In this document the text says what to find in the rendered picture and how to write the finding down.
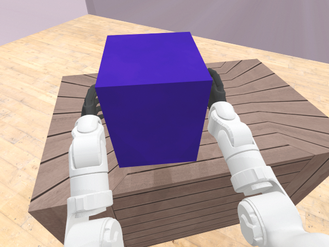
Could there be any left robot upper arm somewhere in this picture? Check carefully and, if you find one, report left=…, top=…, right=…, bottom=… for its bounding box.
left=65, top=217, right=124, bottom=247

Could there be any right robot forearm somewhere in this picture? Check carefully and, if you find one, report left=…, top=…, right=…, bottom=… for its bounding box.
left=208, top=101, right=303, bottom=226

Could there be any carton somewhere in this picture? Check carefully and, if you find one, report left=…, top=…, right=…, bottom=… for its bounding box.
left=95, top=32, right=213, bottom=168

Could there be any left robot forearm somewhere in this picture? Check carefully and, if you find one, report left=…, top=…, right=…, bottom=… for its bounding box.
left=64, top=115, right=113, bottom=247

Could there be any right robot hand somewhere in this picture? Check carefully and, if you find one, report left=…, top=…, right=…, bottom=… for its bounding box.
left=208, top=68, right=227, bottom=110

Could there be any right robot upper arm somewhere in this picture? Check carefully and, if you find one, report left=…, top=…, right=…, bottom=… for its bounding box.
left=237, top=191, right=329, bottom=247

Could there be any pedestal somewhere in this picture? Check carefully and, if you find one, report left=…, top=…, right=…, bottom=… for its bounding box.
left=28, top=59, right=329, bottom=247

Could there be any left robot hand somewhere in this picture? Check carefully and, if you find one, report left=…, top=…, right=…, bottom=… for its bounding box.
left=81, top=84, right=104, bottom=119

